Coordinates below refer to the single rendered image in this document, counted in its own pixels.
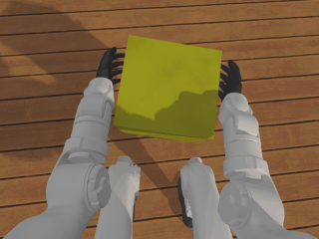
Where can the left robot thigh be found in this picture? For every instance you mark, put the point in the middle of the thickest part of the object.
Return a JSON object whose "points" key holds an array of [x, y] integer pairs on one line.
{"points": [[116, 218]]}

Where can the robot right hand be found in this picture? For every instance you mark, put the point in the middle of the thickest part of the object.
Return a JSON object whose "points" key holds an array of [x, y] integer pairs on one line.
{"points": [[232, 80]]}

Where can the carton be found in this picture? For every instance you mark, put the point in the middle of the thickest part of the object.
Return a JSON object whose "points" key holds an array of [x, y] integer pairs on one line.
{"points": [[168, 90]]}

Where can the left robot forearm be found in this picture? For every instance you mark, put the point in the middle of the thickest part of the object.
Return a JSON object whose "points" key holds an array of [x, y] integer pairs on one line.
{"points": [[88, 140]]}

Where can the robot left hand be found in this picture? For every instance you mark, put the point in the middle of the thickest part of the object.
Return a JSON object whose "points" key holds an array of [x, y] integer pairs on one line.
{"points": [[107, 64]]}

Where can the right robot shin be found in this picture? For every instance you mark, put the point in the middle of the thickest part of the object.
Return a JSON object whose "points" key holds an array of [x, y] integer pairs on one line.
{"points": [[208, 169]]}

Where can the left robot upper arm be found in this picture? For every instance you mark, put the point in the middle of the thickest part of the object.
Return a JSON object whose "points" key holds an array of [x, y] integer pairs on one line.
{"points": [[75, 192]]}

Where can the right robot upper arm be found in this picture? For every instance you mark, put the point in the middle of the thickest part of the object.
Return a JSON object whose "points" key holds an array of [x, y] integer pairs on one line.
{"points": [[254, 211]]}

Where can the right robot forearm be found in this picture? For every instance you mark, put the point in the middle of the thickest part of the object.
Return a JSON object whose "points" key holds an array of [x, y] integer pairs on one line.
{"points": [[242, 144]]}

